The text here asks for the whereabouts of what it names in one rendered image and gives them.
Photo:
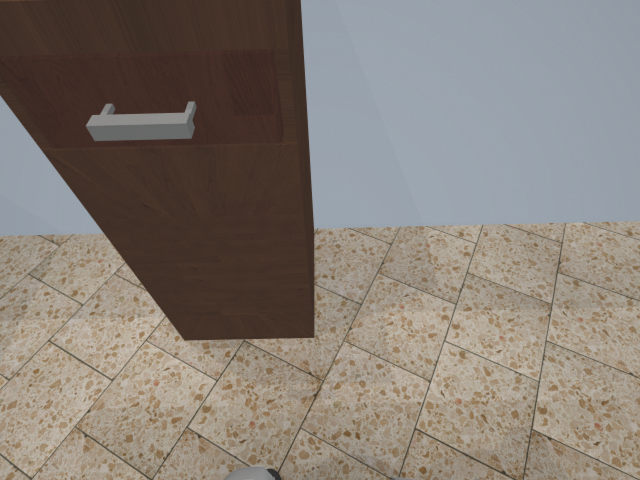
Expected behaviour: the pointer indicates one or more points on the drawer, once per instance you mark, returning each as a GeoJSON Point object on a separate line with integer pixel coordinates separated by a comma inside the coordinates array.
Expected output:
{"type": "Point", "coordinates": [236, 93]}

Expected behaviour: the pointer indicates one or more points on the cabinet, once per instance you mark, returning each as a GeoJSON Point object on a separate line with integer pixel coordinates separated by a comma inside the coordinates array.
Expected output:
{"type": "Point", "coordinates": [220, 235]}

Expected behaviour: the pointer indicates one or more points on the handle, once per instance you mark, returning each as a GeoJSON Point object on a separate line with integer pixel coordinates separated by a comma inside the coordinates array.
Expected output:
{"type": "Point", "coordinates": [154, 126]}

